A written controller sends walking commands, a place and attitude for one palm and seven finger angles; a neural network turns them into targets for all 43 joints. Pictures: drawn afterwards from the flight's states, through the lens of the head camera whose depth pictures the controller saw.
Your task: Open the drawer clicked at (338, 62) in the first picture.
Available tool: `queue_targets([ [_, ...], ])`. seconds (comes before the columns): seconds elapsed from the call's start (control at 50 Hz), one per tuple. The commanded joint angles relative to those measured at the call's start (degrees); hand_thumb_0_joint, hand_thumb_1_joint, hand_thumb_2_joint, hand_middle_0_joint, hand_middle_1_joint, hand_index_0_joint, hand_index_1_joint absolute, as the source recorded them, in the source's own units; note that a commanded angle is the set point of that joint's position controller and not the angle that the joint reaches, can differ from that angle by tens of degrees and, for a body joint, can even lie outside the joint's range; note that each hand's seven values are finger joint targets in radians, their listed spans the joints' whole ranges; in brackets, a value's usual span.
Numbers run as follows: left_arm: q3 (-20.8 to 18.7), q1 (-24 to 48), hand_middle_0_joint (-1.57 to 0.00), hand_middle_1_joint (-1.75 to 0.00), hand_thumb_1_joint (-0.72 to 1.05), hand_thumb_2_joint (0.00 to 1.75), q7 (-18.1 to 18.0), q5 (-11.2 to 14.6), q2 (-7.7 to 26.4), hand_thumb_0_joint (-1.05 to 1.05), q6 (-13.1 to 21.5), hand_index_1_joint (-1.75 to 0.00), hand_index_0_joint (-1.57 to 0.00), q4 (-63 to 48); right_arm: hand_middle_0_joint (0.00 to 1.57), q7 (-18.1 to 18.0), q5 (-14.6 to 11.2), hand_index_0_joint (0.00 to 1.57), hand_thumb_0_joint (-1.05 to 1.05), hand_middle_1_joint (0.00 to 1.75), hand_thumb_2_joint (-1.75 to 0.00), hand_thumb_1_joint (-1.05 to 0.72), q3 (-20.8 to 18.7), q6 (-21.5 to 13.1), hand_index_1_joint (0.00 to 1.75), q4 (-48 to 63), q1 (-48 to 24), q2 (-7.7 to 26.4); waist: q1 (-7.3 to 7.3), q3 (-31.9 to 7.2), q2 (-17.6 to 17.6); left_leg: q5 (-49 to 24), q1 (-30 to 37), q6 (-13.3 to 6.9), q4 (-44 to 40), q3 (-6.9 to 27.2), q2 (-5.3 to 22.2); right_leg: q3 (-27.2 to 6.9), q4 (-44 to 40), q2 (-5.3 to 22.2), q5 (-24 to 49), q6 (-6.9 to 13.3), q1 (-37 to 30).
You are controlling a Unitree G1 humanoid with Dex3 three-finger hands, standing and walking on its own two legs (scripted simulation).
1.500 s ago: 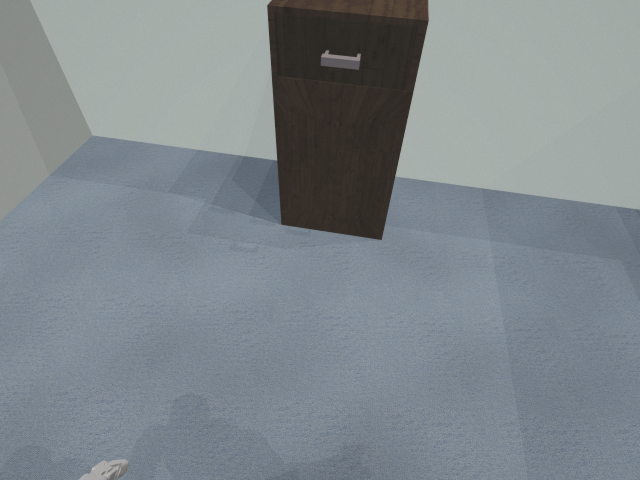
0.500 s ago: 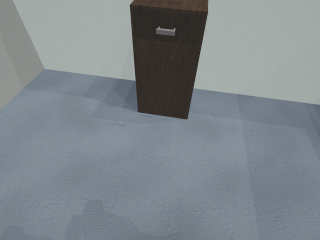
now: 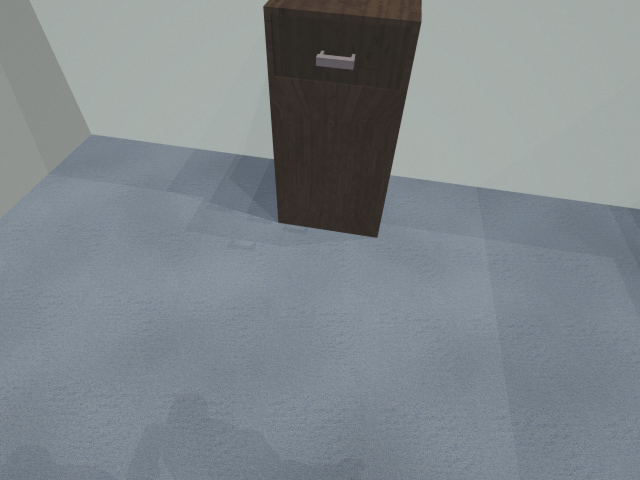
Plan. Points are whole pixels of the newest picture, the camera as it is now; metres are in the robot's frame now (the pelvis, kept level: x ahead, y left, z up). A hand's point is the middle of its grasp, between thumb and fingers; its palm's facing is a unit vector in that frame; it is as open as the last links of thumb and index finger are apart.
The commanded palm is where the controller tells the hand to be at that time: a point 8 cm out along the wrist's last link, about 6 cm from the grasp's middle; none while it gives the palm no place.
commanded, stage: look at it before walking up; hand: left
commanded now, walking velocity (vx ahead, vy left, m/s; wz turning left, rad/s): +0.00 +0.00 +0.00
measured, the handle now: (336, 58) +1.23 +0.02 +0.00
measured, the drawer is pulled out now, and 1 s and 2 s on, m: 0.00 0.00 0.00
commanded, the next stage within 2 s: walk to a spot facing it in 0.04 s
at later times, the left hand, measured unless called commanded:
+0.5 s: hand out of the picture +0.04 +0.18 -0.19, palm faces -0.06 -0.98 -0.19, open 7.4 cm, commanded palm none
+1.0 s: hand (214, 450) +0.21 +0.18 -0.21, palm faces -0.10 -0.98 -0.16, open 7.4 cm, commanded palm none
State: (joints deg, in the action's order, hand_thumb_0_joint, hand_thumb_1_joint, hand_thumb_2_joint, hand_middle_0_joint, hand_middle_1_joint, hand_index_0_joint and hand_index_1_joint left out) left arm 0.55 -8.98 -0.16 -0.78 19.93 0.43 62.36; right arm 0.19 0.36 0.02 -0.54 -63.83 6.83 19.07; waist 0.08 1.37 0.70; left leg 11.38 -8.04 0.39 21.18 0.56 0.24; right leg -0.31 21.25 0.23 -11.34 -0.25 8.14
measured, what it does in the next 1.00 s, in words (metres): walks ahead: left foot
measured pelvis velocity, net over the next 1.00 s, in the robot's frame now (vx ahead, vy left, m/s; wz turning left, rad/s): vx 0.29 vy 0.00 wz -0.21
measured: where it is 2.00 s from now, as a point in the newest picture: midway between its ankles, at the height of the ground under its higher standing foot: (339, 407)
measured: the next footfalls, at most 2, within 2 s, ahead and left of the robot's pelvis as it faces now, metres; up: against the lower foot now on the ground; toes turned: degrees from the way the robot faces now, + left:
left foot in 0.92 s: +0.43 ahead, +0.06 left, +0.00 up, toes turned -3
right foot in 1.40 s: +0.48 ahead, -0.19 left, +0.00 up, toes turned -23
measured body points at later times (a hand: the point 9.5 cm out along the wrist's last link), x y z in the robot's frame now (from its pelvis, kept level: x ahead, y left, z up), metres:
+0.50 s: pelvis +0.06 -0.01 -0.02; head +0.06 +0.00 +0.43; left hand +0.04 +0.24 -0.18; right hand +0.03 -0.25 -0.17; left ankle +0.00 +0.12 -0.75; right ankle +0.01 -0.12 -0.74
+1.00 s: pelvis +0.29 +0.00 -0.04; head +0.32 +0.02 +0.41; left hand +0.22 +0.23 -0.19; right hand +0.37 -0.24 -0.16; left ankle +0.39 +0.06 -0.75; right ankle +0.06 -0.10 -0.66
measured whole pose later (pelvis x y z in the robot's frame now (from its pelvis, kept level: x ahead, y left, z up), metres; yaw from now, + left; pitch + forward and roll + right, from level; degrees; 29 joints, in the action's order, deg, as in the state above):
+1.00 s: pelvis +0.29 +0.00 -0.04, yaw -12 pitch -1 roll +0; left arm -2.6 -27.5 -1.5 -0.7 8.7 2.4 66.7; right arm 0.5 1.1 -1.9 -4.5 -55.7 4.8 7.9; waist 1.9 4.1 2.6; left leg 14.6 -27.1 -4.7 42.1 -9.8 2.6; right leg -3.1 62.9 -0.5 -28.9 2.7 7.7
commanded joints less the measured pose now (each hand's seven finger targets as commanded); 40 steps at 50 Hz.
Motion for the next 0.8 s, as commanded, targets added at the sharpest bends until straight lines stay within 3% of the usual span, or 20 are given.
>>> queue_targets([
  [0.0, -2.25, 2.36, -0.20, -0.30, 0.90, 0.90, -0.56, 0.13, 11.40, 0.00, 1.27, -0.30, -0.20, -3.52, 0.20, -0.87, -0.01, 0.20, 0.00, 0.30, -0.90, -0.90, -2.10, -1.54, 0.30, 3.73, -2.64, 12.06, 0.09, -3.19, -1.31, -8.30, 1.16, -1.95, -3.65, 5.40, 6.69, -5.69, -3.24, 6.75, 7.57, 1.93, -0.21],
  [0.12, -2.26, 2.44, -0.20, -0.30, 0.90, 0.90, -0.54, 0.07, 11.44, 0.00, 1.19, -0.30, -0.20, -3.40, 0.20, -0.88, 0.03, 0.20, 0.00, 0.30, -0.90, -0.90, -2.00, -1.56, 0.30, 3.65, -2.40, 12.18, 0.04, -2.90, -1.19, -7.88, 1.05, -1.95, -4.28, 5.60, 6.71, -5.64, -3.60, 6.68, 6.89, 1.87, -0.42],
  [0.16, -0.78, -1.85, -0.20, -0.30, 0.90, 0.90, -0.74, 0.05, 4.04, 0.00, -0.01, -0.30, -0.20, -1.53, 0.20, -0.60, 0.48, 0.20, 0.00, 0.30, -0.90, -0.90, -0.34, -0.50, 0.30, 1.89, 1.57, 4.65, -0.02, -3.20, -0.30, 0.62, 1.14, -0.82, -3.08, 3.83, 6.13, -5.74, -3.35, 5.98, -2.91, 0.98, 0.57],
  [0.22, -1.48, -4.14, -0.20, -0.30, 0.90, 0.90, 0.14, -0.50, 4.46, 0.00, -0.90, -0.30, -0.20, -1.78, 0.20, -0.26, 1.08, 0.20, 0.00, 0.30, -0.90, -0.90, -1.01, 0.22, 0.30, 2.07, 3.64, 5.08, 0.28, 2.65, -0.10, 20.07, -4.35, -1.47, -3.28, 3.74, 5.40, -8.01, -3.67, 4.72, -20.24, 2.22, 6.09],
  [0.26, -2.03, -5.43, -0.20, -0.30, 0.90, 0.90, 0.58, -0.71, 4.38, 0.00, -0.99, -0.30, -0.20, -2.42, 0.20, -0.19, 1.21, 0.20, 0.00, 0.30, -0.90, -0.90, -1.41, 0.25, 0.30, 2.61, 4.18, 5.27, 0.47, 6.31, 0.29, 24.54, -7.70, -2.01, -2.37, 3.90, 5.46, -9.24, -2.87, 3.96, -23.98, 3.18, 8.73],
  [0.34, -2.67, -8.75, -0.20, -0.30, 0.90, 0.90, 1.00, -0.47, 2.06, 0.00, -0.04, -0.30, -0.20, -3.12, 0.20, -0.56, 0.98, 0.20, 0.00, 0.30, -0.90, -0.90, -1.95, -1.02, 0.30, 3.04, 8.09, 4.40, -0.02, 6.46, -1.67, 19.56, -5.38, -3.93, 0.51, 4.70, 7.42, -8.99, 3.28, 2.57, -17.46, 4.87, 10.72],
  [0.38, -2.79, -9.66, -0.20, -0.30, 0.90, 0.90, 1.09, -0.44, 0.67, 0.00, 0.68, -0.30, -0.20, -3.57, 0.20, -0.71, 0.74, 0.20, 0.00, 0.30, -0.90, -0.90, -2.51, -1.69, 0.30, 2.71, 10.61, 4.78, -0.48, 3.75, -5.18, 17.16, -1.70, -5.73, -0.05, 7.77, 10.62, -6.01, 9.40, 0.85, -13.60, 4.55, 12.43],
  [0.42, -2.90, -9.04, -0.20, -0.30, 0.90, 0.90, 1.21, -0.61, -1.48, 0.00, 0.99, -0.30, -0.20, -4.56, 0.20, -0.82, 0.67, 0.20, 0.00, 0.30, -0.90, -0.90, -3.32, -1.78, 0.30, 2.72, 12.33, 5.35, -0.92, 6.45, -9.96, 22.81, -1.27, -7.74, -4.77, 11.92, 14.51, -1.56, 15.69, -1.39, -14.35, 3.36, 17.08],
  [0.46, -2.82, -7.66, -0.20, -0.30, 0.90, 0.90, 1.26, -0.61, -3.51, 0.00, 1.56, -0.30, -0.20, -5.52, 0.20, -1.09, 0.55, 0.20, 0.00, 0.30, -0.90, -0.90, -3.62, -2.26, 0.30, 1.91, 15.00, 4.46, -1.56, 8.38, -11.90, 13.10, 2.97, -9.70, -4.87, 12.98, 17.25, 1.97, 18.02, -0.69, -12.75, 2.50, 21.19],
  [0.48, -2.90, -7.98, -0.20, -0.30, 0.90, 0.90, 1.28, -0.54, -3.75, 0.00, 1.92, -0.30, -0.20, -5.52, 0.20, -1.15, 0.53, 0.20, 0.00, 0.30, -0.90, -0.90, -3.57, -2.39, 0.30, 1.33, 15.59, 3.64, -1.23, 8.10, -11.17, 5.46, 3.50, -9.63, -1.90, 11.27, 17.04, 2.10, 16.14, -0.38, -12.48, 2.54, 20.06],
  [0.5, -3.12, -10.90, -0.20, -0.30, 0.90, 0.90, 1.21, -0.51, -4.59, 0.00, 2.29, -0.30, -0.20, -4.40, 0.20, -1.29, 0.67, 0.20, 0.00, 0.30, -0.90, -0.90, -3.37, -2.46, 0.30, 1.27, 15.21, 2.60, 0.26, 6.63, -9.12, -1.16, 1.45, -8.22, 3.38, 7.20, 15.58, 2.52, 11.94, -0.14, -9.96, 3.05, 14.09],
  [0.52, -3.73, -17.68, -0.20, -0.30, 0.90, 0.90, 1.08, -0.65, -4.05, 0.00, 2.70, -0.30, -0.20, -2.01, 0.20, -1.33, 0.62, 0.20, 0.00, 0.30, -0.90, -0.90, -3.09, -2.63, 0.30, 1.91, 13.06, 1.30, 3.52, 3.36, -3.48, -5.94, -7.08, -5.36, 14.95, 0.14, 11.32, -1.33, 5.86, 1.21, -3.79, 4.90, 0.24],
  [0.54, -5.05, -27.59, -0.20, -0.30, 0.90, 0.90, 0.20, -1.00, 1.24, 0.00, 3.57, -0.30, -0.20, 1.45, 0.20, -0.93, 0.10, 0.20, 0.00, 0.30, -0.90, -0.90, -2.34, -3.49, 0.30, 4.70, 9.37, -2.48, 6.83, 0.44, 13.94, -0.01, -24.70, -1.61, 34.51, -8.94, 4.20, -20.33, -0.98, 12.51, 6.80, 9.58, -15.75],
  [0.56, -5.31, -35.67, -0.20, -0.30, 0.90, 0.90, -0.76, -0.31, 3.23, 0.00, 3.80, -0.30, -0.20, 4.27, 0.20, -0.64, 0.48, 0.20, 0.00, 0.30, -0.90, -0.90, -2.01, -3.99, 0.30, 8.06, 2.02, -3.20, 9.13, 1.62, 17.00, 20.25, -36.21, -0.30, 44.51, -8.19, 1.19, -30.85, -2.76, 20.27, 28.00, 13.37, -21.65],
  [0.58, -5.20, -37.13, -0.20, -0.30, 0.90, 0.90, -1.51, -0.43, 2.10, 0.00, 3.81, -0.30, -0.20, 5.17, 0.20, -0.90, 0.67, 0.20, 0.00, 0.30, -0.90, -0.90, -2.36, -4.19, 0.30, 8.78, -0.75, -2.30, 9.57, 1.94, 15.30, 21.27, -40.48, -0.45, 49.24, -3.74, 3.27, -28.92, 0.49, 20.24, 39.89, 14.96, -24.72],
  [0.6, -4.78, -35.89, -0.20, -0.30, 0.90, 0.90, -1.96, -0.74, -0.39, 0.00, 3.72, -0.30, -0.20, 4.81, 0.20, -0.82, 0.77, 0.20, 0.00, 0.30, -0.90, -0.90, -2.58, -4.30, 0.30, 8.84, -2.46, -2.70, 9.48, 3.84, 7.77, 18.75, -44.08, -0.41, 50.64, -3.38, 4.86, -24.99, 1.54, 19.20, 39.85, 15.57, -25.34],
  [0.64, -3.93, -31.57, -0.20, -0.30, 0.90, 0.90, -2.25, -1.11, -2.31, 0.00, 3.75, -0.30, -0.20, 3.31, 0.20, -0.14, 0.78, 0.20, 0.00, 0.30, -0.90, -0.90, -2.70, -3.68, 0.30, 8.73, -2.80, -4.64, 6.49, 4.81, 0.70, 15.67, -43.23, -0.27, 48.89, -3.36, 6.21, -20.55, -0.61, 17.29, 27.87, 13.42, -20.45],
  [0.7, -3.20, -24.64, -0.20, -0.30, 0.90, 0.90, -2.03, -1.24, -4.35, 0.00, 4.15, -0.30, -0.20, 1.66, 0.20, 0.94, 0.58, 0.20, 0.00, 0.30, -0.90, -0.90, -2.84, -2.22, 0.30, 9.25, -1.82, -6.96, 1.82, 8.93, 4.37, 7.58, -35.82, 0.69, 41.29, -6.58, 5.83, -12.20, -7.68, 12.85, 21.46, 10.75, -6.21],
  [0.74, -2.86, -22.47, -0.20, -0.30, 0.90, 0.90, -1.94, -0.90, -4.84, 0.00, 4.44, -0.30, -0.20, 1.43, 0.20, 1.61, 0.16, 0.20, 0.00, 0.30, -0.90, -0.90, -2.66, -1.90, 0.30, 10.01, -2.26, -7.57, 0.31, 10.53, 6.86, 0.15, -28.66, 0.45, 33.06, -8.46, 5.04, -8.29, -10.50, 9.86, 21.82, 9.29, 0.42],
  [0.78, -2.99, -21.93, -0.20, -0.30, 0.90, 0.90, -2.00, -0.64, -4.25, 0.00, 4.61, -0.30, -0.20, 1.94, 0.20, 2.05, -0.19, 0.20, 0.00, 0.30, -0.90, -0.90, -2.57, -2.15, 0.30, 10.20, -2.64, -8.13, -0.13, 10.13, 8.45, -4.45, -21.16, -0.29, 26.26, -9.74, 3.66, -5.73, -11.27, 8.62, 25.08, 7.86, 2.98],
])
